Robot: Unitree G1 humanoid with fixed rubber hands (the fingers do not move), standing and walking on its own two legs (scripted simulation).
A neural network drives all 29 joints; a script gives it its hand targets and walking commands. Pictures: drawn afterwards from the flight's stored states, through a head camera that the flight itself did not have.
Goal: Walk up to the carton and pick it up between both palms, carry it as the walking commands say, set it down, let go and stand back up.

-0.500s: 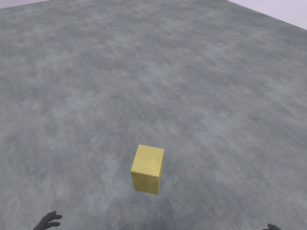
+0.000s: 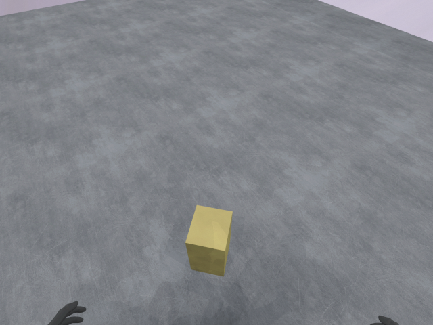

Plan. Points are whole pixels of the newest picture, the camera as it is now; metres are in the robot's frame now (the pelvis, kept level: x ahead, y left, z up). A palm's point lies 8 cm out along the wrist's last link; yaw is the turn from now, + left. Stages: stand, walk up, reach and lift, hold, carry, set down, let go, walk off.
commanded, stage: walk up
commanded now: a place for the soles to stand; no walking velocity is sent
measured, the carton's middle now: (210, 242) +0.55 +0.05 -0.60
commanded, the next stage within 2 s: none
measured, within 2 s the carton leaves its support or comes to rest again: neither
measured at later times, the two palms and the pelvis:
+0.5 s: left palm out of the picture +0.15 +0.48 -0.09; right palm out of the picture +0.13 -0.16 -0.07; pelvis +0.04 +0.16 -0.01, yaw -6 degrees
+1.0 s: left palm out of the picture +0.20 +0.60 -0.12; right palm out of the picture +0.13 -0.05 -0.08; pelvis +0.08 +0.28 -0.02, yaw -10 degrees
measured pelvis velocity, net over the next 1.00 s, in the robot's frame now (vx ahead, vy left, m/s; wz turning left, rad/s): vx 0.08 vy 0.28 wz -0.17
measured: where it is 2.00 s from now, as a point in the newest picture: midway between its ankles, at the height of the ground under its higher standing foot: outside the picture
